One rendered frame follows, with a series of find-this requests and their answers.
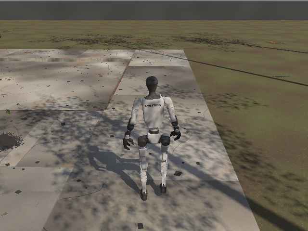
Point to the robot left hand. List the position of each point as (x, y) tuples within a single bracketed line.
[(125, 143)]

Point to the robot left upper arm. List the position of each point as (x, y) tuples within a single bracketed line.
[(135, 110)]

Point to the robot left forearm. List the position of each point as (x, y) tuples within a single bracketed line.
[(129, 129)]

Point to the robot right hand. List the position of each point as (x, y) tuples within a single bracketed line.
[(173, 133)]

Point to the robot right shin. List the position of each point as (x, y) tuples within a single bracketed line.
[(164, 171)]

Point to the robot right forearm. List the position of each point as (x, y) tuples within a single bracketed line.
[(175, 125)]

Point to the robot right upper arm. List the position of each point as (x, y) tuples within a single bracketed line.
[(170, 108)]

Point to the humanoid robot head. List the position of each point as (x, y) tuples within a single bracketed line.
[(151, 83)]

